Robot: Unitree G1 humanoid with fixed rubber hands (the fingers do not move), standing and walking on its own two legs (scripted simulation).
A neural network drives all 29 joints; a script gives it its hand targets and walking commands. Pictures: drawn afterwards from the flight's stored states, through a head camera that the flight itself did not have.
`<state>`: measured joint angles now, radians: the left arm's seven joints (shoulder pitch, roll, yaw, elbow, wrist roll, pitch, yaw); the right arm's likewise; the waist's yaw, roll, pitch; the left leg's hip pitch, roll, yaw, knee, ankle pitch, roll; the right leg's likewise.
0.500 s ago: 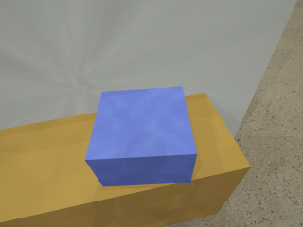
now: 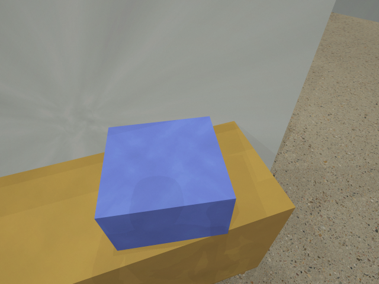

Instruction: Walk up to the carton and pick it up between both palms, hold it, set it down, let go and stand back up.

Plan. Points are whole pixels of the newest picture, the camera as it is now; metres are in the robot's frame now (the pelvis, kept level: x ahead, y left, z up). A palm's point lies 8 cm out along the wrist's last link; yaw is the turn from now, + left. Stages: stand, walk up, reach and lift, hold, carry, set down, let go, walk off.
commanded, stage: walk up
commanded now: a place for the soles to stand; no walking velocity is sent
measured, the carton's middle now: (166, 179) +0.43 +0.09 -0.07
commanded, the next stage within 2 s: reach and lift in 0.90 s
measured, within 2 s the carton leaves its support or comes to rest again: neither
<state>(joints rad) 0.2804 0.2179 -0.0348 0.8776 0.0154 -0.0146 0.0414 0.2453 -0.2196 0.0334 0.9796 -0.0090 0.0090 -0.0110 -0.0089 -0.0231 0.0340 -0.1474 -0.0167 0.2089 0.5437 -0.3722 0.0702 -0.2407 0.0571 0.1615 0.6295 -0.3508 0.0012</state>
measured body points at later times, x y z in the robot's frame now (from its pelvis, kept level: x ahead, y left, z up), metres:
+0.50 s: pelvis -0.01 +0.00 +0.00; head -0.01 -0.01 +0.45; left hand +0.03 +0.24 -0.14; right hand +0.01 -0.25 -0.15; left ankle -0.04 +0.06 -0.73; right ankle -0.01 -0.12 -0.73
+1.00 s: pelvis -0.02 -0.01 -0.01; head +0.00 -0.01 +0.44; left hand +0.04 +0.23 -0.16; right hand +0.03 -0.25 -0.16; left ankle -0.04 +0.06 -0.73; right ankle -0.01 -0.12 -0.73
